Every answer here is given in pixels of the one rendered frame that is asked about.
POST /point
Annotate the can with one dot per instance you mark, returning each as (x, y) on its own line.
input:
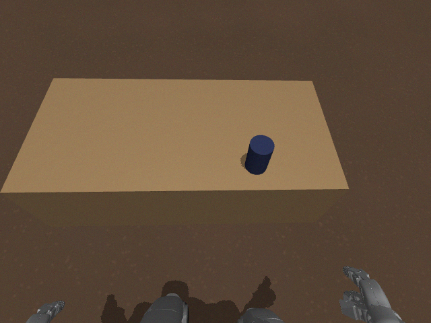
(259, 153)

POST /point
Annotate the right robot arm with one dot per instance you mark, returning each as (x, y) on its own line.
(382, 314)

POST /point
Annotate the left robot hand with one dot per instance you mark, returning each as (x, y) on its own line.
(47, 312)

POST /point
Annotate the right robot hand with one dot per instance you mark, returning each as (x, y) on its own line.
(354, 304)

